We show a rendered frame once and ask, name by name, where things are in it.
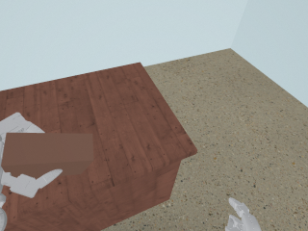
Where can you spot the sponge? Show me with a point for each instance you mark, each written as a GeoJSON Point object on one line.
{"type": "Point", "coordinates": [35, 154]}

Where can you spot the left robot hand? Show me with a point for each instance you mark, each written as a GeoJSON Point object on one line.
{"type": "Point", "coordinates": [23, 184]}

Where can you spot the right robot hand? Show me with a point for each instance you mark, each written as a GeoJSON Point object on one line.
{"type": "Point", "coordinates": [248, 222]}

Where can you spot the table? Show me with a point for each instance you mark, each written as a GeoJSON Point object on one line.
{"type": "Point", "coordinates": [138, 145]}

